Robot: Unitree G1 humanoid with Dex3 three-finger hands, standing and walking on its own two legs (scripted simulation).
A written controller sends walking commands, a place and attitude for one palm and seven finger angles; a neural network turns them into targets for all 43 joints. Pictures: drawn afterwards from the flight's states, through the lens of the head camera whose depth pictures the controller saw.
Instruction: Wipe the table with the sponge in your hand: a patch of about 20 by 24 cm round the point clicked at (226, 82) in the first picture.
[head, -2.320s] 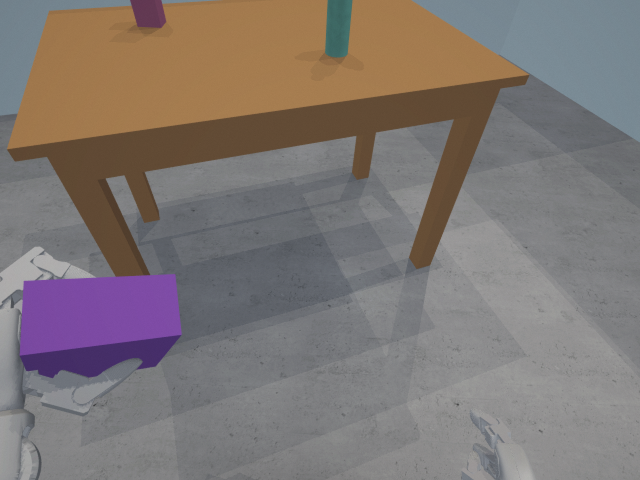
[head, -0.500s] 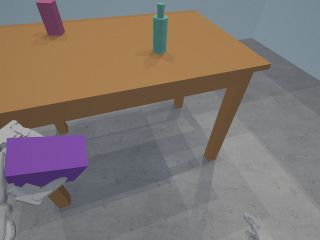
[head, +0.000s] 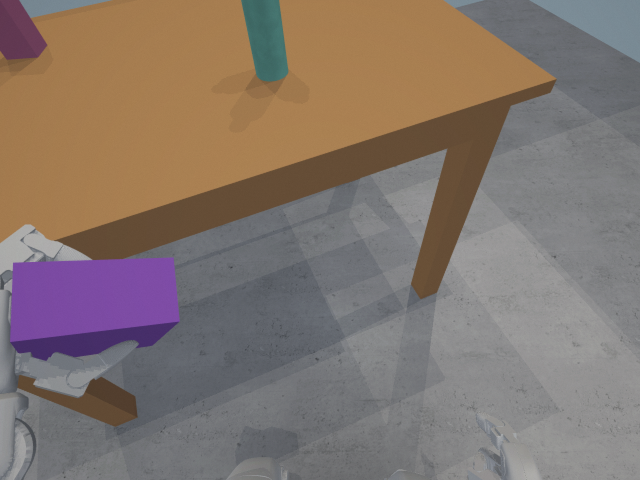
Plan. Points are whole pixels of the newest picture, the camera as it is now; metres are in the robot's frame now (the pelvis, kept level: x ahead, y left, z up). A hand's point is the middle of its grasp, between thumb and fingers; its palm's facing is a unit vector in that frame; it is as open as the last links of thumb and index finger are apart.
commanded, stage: take the last steps up to it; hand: left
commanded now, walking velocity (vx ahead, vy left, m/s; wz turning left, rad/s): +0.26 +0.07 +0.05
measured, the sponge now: (118, 310) +0.25 +0.20 +0.15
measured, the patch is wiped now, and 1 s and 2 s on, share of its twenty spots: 0.00 0.00 0.00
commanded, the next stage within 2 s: come to a stop and stand still in 0.30 s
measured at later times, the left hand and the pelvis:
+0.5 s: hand (95, 200) +0.35 +0.24 +0.19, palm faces +0.40 -0.81 -0.42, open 10.0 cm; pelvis +0.12 +0.00 +0.01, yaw +0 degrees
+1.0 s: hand (163, 213) +0.33 +0.17 +0.19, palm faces +0.34 -0.76 -0.56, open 10.0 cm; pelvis +0.11 -0.06 +0.02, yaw +1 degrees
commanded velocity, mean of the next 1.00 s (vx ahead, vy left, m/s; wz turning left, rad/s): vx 0.01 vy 0.08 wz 0.02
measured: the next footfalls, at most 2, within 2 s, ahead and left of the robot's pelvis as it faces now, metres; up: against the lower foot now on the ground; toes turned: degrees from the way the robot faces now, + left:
left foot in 0.30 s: +0.19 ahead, +0.12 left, +0.00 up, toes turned +10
right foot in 0.66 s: +0.21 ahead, -0.12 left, +0.00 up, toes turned -5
